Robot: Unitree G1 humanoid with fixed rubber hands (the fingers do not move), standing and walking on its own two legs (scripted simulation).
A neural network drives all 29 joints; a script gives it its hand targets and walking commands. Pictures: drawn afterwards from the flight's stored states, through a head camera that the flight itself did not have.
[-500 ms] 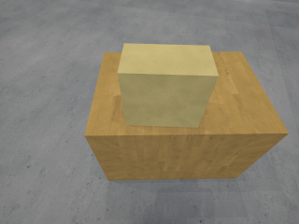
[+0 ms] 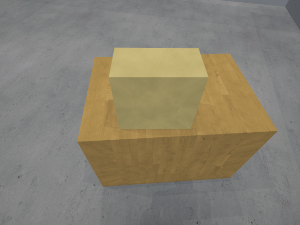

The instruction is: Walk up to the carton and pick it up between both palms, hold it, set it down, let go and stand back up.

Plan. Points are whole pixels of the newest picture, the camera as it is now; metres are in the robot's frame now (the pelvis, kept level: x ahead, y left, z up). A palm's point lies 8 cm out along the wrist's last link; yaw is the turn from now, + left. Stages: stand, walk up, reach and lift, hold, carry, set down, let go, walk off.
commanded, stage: walk up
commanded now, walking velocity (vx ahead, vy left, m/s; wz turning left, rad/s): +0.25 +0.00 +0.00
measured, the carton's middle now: (155, 91) +0.58 -0.02 -0.05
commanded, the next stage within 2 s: none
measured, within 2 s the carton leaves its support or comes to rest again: neither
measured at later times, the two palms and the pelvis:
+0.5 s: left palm out of the picture +0.07 +0.15 -0.15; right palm out of the picture +0.04 -0.27 -0.16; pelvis +0.06 -0.07 -0.01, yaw +2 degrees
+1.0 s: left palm out of the picture -0.01 +0.24 -0.17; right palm out of the picture +0.05 -0.20 -0.14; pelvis +0.06 +0.02 -0.01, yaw +2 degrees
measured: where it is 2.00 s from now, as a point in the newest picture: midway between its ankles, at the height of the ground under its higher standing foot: outside the picture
